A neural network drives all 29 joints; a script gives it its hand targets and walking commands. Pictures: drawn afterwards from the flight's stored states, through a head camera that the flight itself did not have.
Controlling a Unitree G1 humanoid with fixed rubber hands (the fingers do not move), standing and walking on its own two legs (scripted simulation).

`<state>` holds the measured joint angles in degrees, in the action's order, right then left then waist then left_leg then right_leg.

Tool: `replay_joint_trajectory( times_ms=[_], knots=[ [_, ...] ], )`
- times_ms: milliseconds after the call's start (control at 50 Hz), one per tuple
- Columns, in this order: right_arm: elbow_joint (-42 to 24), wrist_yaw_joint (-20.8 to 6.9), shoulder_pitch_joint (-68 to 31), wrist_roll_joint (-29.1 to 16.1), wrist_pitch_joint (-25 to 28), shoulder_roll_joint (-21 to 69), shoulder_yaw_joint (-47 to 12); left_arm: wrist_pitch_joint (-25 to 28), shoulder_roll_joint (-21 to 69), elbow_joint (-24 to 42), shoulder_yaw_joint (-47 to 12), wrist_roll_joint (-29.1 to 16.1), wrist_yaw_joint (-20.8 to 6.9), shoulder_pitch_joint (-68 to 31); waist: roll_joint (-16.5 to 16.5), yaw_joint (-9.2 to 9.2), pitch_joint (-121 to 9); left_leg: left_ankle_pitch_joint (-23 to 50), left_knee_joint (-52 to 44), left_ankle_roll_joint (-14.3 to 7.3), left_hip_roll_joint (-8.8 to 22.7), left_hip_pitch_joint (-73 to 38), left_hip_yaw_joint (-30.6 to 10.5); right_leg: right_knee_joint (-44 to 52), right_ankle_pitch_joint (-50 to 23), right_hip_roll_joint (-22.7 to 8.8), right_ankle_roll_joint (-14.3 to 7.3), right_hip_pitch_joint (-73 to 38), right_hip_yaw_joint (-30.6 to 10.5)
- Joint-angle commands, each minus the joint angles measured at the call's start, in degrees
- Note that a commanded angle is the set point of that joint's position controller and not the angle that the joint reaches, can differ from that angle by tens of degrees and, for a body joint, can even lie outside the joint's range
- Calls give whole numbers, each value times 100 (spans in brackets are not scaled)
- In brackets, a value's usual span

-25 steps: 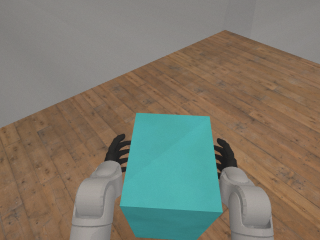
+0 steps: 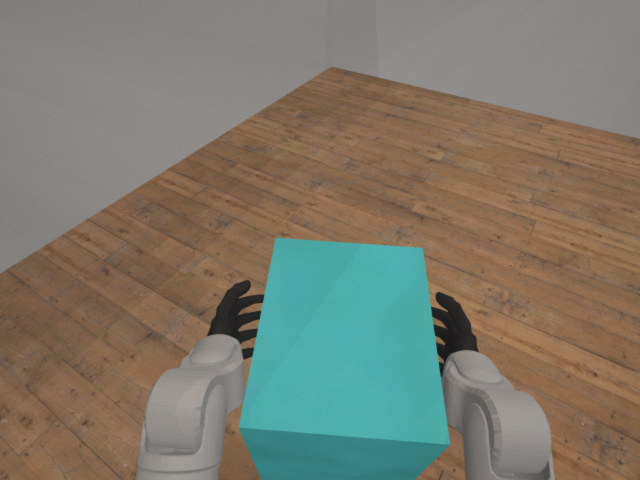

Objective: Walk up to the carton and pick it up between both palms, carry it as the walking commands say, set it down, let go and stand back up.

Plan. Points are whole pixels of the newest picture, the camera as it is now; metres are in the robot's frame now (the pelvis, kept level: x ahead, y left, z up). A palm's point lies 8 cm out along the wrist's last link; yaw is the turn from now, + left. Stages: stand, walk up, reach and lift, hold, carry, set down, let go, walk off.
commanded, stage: carry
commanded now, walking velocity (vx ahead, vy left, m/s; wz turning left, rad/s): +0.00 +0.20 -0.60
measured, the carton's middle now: (337, 382) +0.27 +0.00 +0.02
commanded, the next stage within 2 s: none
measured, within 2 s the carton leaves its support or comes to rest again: neither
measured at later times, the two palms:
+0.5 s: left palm (201, 347) +0.26 +0.15 +0.10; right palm (437, 438) +0.18 -0.09 +0.09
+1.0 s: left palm (174, 349) +0.26 +0.18 +0.10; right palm out of the picture +0.11 -0.03 +0.10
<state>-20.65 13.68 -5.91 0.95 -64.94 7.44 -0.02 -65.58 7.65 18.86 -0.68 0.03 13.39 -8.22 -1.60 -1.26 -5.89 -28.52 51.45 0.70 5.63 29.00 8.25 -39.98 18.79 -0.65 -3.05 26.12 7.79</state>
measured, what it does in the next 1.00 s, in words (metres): steps to the left, turning right: left foot, then right foot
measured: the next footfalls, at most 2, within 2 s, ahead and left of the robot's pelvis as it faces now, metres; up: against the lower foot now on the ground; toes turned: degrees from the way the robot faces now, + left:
left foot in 0.24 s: +0.06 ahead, +0.20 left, +0.00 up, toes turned -3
right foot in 0.50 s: -0.02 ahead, +0.01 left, +0.00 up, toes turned -27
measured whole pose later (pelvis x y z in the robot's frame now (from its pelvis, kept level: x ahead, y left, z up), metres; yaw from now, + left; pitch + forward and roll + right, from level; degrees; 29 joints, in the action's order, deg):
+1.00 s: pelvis -0.03 +0.23 +0.01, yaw -37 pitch +4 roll +0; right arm -22.3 13.3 -5.5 1.3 -64.8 7.5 -1.7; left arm -66.1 7.4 23.0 -0.8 0.5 13.6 -6.2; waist -0.5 -1.4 -4.2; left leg -17.7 37.3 -1.8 6.3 23.5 13.4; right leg -45.0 23.4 -1.8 -0.9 25.8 8.4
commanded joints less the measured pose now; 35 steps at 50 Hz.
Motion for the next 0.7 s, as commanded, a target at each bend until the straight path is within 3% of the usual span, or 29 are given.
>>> replay_joint_trajectory(
  times_ms=[0, 20, 60, 160, 200, 220, 240, 260, 280, 300, 320, 360, 400, 440, 460, 480, 500, 520, 540, 560, 600, 680],
  knots=[
    [-866, -694, -2340, -1407, 97, 5226, -2939, 100, 5227, 721, -2531, -1324, -798, -1630, 1077, 69, -1325, -161, 1458, 103, 143, 1482, -1105, 1843, -2443, -2357, -936, -2017, -3224],
    [-820, -746, -2451, -1459, 127, 5393, -2977, 143, 5374, 789, -2606, -1308, -805, -1753, 702, 85, -1173, 400, 1325, 100, 207, 1200, -1087, 1872, -1827, -2114, -765, -1604, -2715],
    [-923, -828, -2529, -1614, 210, 5681, -3072, 242, 5582, 1049, -2637, -1315, -822, -1856, 768, 91, -1135, 982, 678, 126, -9, 664, -845, 1772, -1266, -1606, -511, -1204, -2040],
    [-761, -800, -2095, -1533, 202, 5424, -2944, 280, 5273, 1204, -2621, -1247, -752, -1663, 1204, 13, -1417, 827, -976, 98, -348, -453, -429, 1535, -905, -1332, -311, -778, -1970],
    [-650, -779, -1810, -1459, 153, 5318, -2843, 224, 5145, 1202, -2707, -1280, -728, -1662, 965, 61, -1479, 1025, -2270, 86, -458, -1325, -59, 1062, -761, -972, -132, -429, -1702],
    [-618, -771, -1705, -1415, 129, 5241, -2779, 190, 5090, 1164, -2746, -1284, -718, -1656, 650, 84, -1564, 1129, -2774, -34, -209, -1934, -151, 576, -536, -668, -7, -28, -1434],
    [-571, -758, -1634, -1326, 111, 5043, -2669, 137, 5058, 1172, -2752, -1244, -721, -1640, -776, 147, -1475, 1610, -3146, -423, 1082, -2269, -1484, -542, 332, -49, 289, 956, -738],
    [-441, -776, -1502, -1229, 123, 5118, -2601, 84, 5032, 1226, -2843, -1262, -760, -1848, -1999, 243, -1402, 2689, -3155, -1084, 1930, -2099, -2180, -1954, 1758, 97, 378, 1417, -171],
    [-494, -790, -1626, -1236, 140, 5198, -2577, 81, 5101, 1170, -2941, -1336, -788, -2037, -1484, 228, -1283, 3238, -3035, -1246, 1841, -1832, -1790, -2678, 1787, -145, 332, 1242, -298],
    [-594, -791, -1825, -1238, 176, 5257, -2590, 91, 5246, 1112, -3036, -1450, -823, -2163, -979, 175, -1156, 3346, -2849, -1150, 1590, -1568, -1259, -2747, 1471, -255, 288, 1062, -346],
    [-724, -794, -1975, -1234, 217, 5304, -2599, 104, 5389, 1082, -3083, -1514, -851, -2194, -753, 126, -1120, 3123, -2735, -986, 1365, -1521, -847, -2456, 1162, -280, 261, 946, -266],
    [-821, -776, -1995, -1213, 245, 5361, -2607, 134, 5466, 1057, -3035, -1557, -877, -2114, -817, 136, -1124, 3051, -2517, -847, 1087, -1607, -435, -1657, 893, -171, 267, 603, -4],
    [-814, -745, -1838, -1178, 230, 5298, -2602, 135, 5395, 1016, -2952, -1499, -850, -1933, -840, 167, -1275, 3160, -2320, -953, 1131, -1812, -430, -896, 695, -121, 226, 322, 122],
    [-701, -704, -1675, -1163, 182, 5195, -2628, 92, 5306, 866, -2831, -1405, -832, -1666, -596, 81, -1408, 3253, -1801, -815, 1050, -1825, -191, 588, -145, -71, 147, -318, 225],
    [-625, -686, -1618, -1173, 164, 5134, -2634, 65, 5269, 783, -2762, -1352, -833, -1554, -247, 9, -1412, 2968, -1283, -539, 949, -1274, 2, 1384, -842, -308, 80, -1141, -80],
    [-581, -677, -1677, -1199, 144, 5086, -2682, 44, 5195, 617, -2628, -1256, -841, -1322, 566, -52, -1383, 1800, -491, -187, 665, 116, 5, 1451, -1748, -1061, -73, -2358, -1294],
    [-748, -716, -1714, -1278, 102, 5069, -2846, 101, 5143, 620, -2547, -1245, -842, -1321, 2429, -42, -1365, -709, 486, 134, -101, 1635, -30, 1636, -4346, -2573, -881, -2951, -3668],
    [-892, -746, -1968, -1389, 134, 5165, -3006, 140, 5303, 761, -2568, -1303, -850, -1368, 1847, 21, -1421, -726, 1181, 149, 44, 1589, -733, 1552, -4312, -2547, -1125, -2726, -3472],
    [-959, -786, -2252, -1475, 161, 5286, -3085, 166, 5380, 789, -2587, -1287, -868, -1512, 1268, 64, -1317, -248, 1367, 118, 136, 1427, -1016, 1658, -3339, -2409, -1031, -2238, -3147],
    [-948, -828, -2429, -1502, 186, 5413, -3113, 200, 5480, 833, -2656, -1259, -870, -1654, 789, 81, -1165, 302, 1283, 101, 227, 1197, -1048, 1746, -2427, -2209, -862, -1796, -2701],
    [-1046, -904, -2523, -1654, 266, 5709, -3168, 304, 5703, 1108, -2717, -1297, -881, -1828, 708, 100, -1068, 931, 733, 110, 6, 682, -837, 1643, -1798, -1703, -600, -1333, -2028],
    [-946, -863, -2159, -1624, 271, 5534, -3073, 348, 5482, 1278, -2689, -1236, -800, -1635, 1166, 44, -1376, 843, -573, 88, -327, -174, -536, 1490, -1510, -1439, -418, -1093, -1935]
  ],
)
